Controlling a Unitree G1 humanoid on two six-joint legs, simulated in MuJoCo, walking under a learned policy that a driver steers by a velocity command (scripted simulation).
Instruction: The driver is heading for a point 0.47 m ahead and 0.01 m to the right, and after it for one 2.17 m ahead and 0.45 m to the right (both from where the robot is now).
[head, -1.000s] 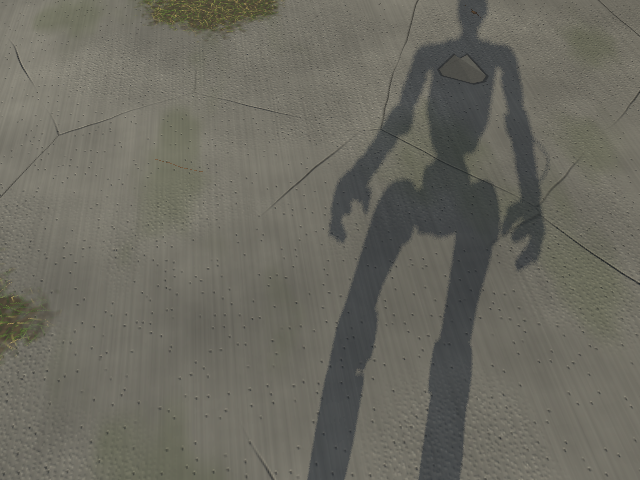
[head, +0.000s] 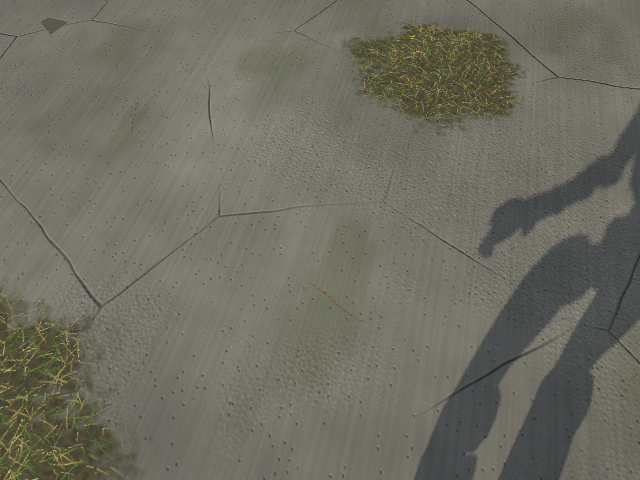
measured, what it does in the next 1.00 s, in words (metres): walks ahead: left foot, then right foot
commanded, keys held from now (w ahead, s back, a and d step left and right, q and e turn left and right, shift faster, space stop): w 0.42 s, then no key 0.58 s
